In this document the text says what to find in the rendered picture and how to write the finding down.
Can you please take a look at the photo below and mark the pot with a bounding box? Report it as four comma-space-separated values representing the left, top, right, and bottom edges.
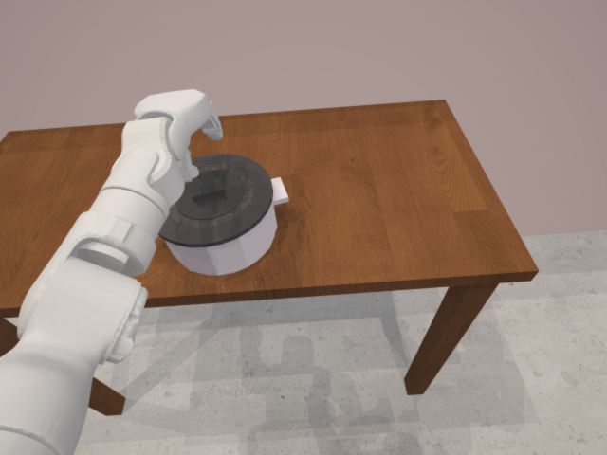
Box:
157, 177, 289, 276

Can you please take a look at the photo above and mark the knob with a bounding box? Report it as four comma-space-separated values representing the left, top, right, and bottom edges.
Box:
190, 169, 226, 203

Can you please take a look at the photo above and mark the table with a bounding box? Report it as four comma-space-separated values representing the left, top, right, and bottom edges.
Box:
0, 100, 539, 416

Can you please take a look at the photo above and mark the robot left upper arm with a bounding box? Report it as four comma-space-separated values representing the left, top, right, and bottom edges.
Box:
0, 256, 148, 455

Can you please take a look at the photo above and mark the robot left hand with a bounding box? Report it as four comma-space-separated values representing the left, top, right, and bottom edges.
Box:
134, 89, 223, 183

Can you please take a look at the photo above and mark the lid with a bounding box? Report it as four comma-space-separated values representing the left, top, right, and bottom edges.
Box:
158, 154, 273, 247

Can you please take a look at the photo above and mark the left robot forearm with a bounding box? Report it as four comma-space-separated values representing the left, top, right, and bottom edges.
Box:
17, 107, 191, 339

